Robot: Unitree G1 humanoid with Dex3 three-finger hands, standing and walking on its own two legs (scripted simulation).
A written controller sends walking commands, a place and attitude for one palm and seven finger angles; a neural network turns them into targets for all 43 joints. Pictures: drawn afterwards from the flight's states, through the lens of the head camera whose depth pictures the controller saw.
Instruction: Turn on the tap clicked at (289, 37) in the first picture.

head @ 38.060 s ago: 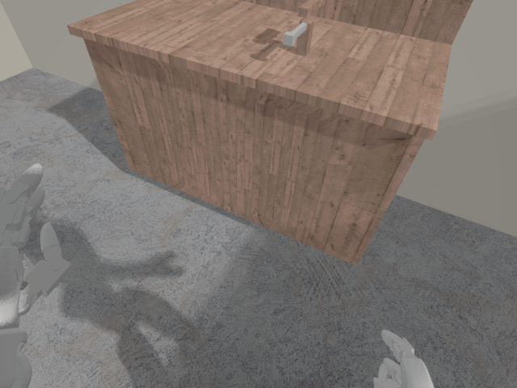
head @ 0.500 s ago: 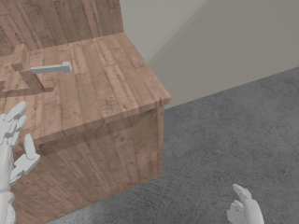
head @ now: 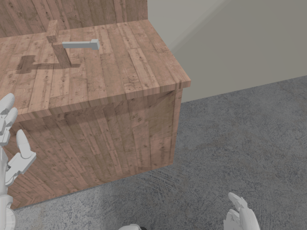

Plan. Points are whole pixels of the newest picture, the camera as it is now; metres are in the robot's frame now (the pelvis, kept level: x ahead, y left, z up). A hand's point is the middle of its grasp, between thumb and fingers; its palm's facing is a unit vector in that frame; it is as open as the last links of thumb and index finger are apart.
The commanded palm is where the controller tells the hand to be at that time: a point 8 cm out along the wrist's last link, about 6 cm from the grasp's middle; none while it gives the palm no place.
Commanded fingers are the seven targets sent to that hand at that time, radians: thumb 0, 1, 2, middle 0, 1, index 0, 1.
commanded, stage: step back with the hand held close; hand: left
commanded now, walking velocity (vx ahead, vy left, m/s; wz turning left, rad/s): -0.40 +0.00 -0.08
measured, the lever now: (95, 44) +0.69 +0.28 +0.15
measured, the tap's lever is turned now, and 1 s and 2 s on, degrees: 74 74 74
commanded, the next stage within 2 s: stop stepping back and stand still in 0.18 s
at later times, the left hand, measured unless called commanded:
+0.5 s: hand out of the picture +0.07 +0.21 +0.18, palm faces +0.36 -0.85 -0.38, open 7.4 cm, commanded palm +0.03 +0.26 +0.19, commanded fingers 0.00 0.90 0.90 -0.20 -0.30 -0.20 -0.30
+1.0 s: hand out of the picture +0.02 +0.19 +0.18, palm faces +0.41 -0.83 -0.37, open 7.4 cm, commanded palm -0.03 +0.24 +0.19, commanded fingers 0.00 0.90 0.90 -0.20 -0.30 -0.20 -0.30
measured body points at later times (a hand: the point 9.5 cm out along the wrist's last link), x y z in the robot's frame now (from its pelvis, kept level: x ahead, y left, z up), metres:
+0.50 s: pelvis -0.16 -0.01 +0.01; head -0.15 -0.02 +0.46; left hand +0.04 +0.25 +0.20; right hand +0.00 -0.25 -0.09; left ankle -0.07 +0.12 -0.69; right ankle -0.16 -0.09 -0.73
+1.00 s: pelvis -0.20 -0.03 +0.00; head -0.22 -0.06 +0.45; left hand -0.01 +0.23 +0.20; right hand -0.07 -0.27 -0.11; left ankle -0.20 +0.11 -0.67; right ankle -0.17 -0.09 -0.73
